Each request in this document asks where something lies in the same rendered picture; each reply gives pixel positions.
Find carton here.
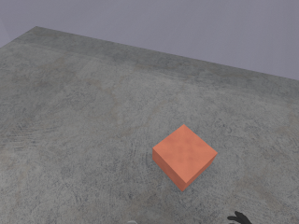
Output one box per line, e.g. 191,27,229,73
152,124,218,191

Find robot right hand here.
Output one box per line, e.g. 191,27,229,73
227,211,251,224

